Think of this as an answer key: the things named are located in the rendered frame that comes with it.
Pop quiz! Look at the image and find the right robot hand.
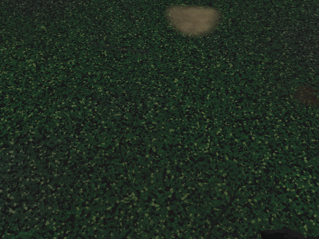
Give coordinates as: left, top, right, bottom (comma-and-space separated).
260, 228, 309, 239

